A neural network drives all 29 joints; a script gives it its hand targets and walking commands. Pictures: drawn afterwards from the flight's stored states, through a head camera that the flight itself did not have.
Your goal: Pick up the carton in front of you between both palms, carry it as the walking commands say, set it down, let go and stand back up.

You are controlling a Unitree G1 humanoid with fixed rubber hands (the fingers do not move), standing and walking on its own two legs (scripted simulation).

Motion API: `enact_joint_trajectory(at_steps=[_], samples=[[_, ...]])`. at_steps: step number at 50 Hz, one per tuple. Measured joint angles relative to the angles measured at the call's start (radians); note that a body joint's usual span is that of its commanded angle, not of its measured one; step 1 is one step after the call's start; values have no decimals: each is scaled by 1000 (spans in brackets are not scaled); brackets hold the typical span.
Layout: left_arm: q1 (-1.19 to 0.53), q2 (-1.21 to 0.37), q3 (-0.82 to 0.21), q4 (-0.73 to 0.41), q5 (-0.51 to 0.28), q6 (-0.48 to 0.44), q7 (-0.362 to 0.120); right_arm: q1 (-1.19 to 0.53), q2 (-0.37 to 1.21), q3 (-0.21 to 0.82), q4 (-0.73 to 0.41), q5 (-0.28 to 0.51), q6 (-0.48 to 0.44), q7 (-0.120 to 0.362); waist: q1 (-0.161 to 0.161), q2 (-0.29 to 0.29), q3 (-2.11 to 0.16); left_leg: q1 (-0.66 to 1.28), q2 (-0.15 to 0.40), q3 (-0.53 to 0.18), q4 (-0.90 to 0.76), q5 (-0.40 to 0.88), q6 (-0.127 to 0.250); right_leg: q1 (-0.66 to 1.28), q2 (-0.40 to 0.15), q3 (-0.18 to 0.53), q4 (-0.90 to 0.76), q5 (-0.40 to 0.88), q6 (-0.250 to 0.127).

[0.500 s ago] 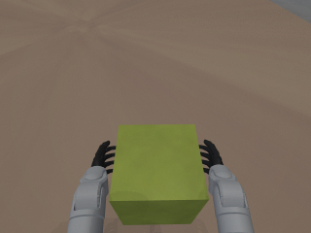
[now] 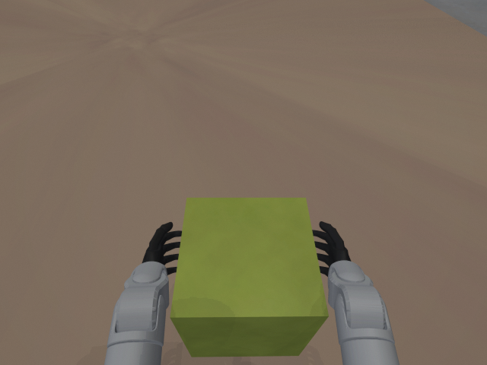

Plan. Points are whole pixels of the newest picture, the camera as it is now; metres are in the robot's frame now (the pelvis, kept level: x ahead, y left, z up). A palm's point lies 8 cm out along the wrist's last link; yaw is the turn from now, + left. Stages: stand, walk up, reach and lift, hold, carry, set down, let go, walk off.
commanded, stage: hold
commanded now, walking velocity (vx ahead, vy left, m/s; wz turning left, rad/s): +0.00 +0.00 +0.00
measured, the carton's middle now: (245, 281) +0.29 +0.00 -0.05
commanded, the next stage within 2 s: set down in 0.46 s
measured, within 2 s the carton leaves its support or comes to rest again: neither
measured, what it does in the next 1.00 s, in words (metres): shifts its weight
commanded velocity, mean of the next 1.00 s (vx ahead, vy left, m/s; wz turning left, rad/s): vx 0.00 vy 0.00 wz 0.00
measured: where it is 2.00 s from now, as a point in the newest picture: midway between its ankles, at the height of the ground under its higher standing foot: outside the picture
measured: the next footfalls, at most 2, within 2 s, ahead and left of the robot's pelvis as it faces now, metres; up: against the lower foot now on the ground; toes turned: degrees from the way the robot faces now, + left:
none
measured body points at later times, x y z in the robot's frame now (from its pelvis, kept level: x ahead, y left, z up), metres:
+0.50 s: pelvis -0.05 -0.01 -0.01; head -0.09 +0.00 +0.44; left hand +0.25 +0.15 +0.03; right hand +0.26 -0.15 +0.03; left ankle +0.02 +0.11 -0.75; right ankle -0.02 -0.12 -0.75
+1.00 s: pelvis -0.06 -0.01 -0.04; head +0.08 +0.00 +0.39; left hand +0.32 +0.14 -0.09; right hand +0.32 -0.16 -0.09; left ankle +0.02 +0.10 -0.75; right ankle -0.02 -0.12 -0.75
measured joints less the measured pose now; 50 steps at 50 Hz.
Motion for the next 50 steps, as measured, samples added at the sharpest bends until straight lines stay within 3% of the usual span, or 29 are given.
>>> enact_joint_trajectory(at_steps=[3,24,30,38,43,50], samples=[[-3,0,3,8,2,-2,0,-5,1,-3,12,-1,-5,1,-2,-10,20,25,-14,-29,-22,15,4,34,7,38,-22,19,3],[-110,-19,88,140,64,14,-28,-119,21,-91,167,-58,-3,30,3,-3,26,36,-18,-77,32,38,1,43,25,35,38,21,-9],[-189,-40,175,230,98,-8,-40,-197,41,-176,265,-96,-32,44,13,-7,18,18,-40,-107,82,7,8,15,39,69,84,5,-14],[-373,-64,349,431,188,-107,-49,-377,42,-353,471,-195,-137,73,16,-12,50,-49,-51,-102,177,-42,12,-64,43,92,192,-43,-12],[-427,-68,412,486,234,-208,-64,-435,46,-410,517,-251,-225,83,18,-8,61,-201,-50,-97,249,-60,12,-218,46,96,265,-60,0],[-432,-48,377,463,186,-424,-53,-463,29,-366,506,-194,-428,62,17,-9,92,-546,-48,-106,375,-69,5,-559,53,84,393,-73,0]])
